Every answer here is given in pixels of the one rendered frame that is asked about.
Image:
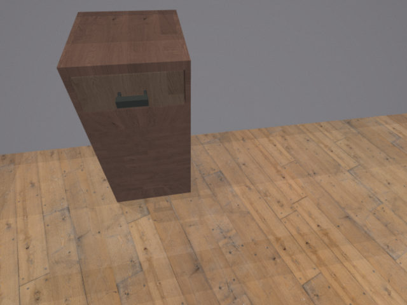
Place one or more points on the drawer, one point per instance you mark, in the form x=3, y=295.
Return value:
x=98, y=93

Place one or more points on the cabinet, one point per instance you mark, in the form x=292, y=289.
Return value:
x=144, y=152

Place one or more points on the handle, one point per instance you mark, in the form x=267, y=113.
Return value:
x=132, y=101

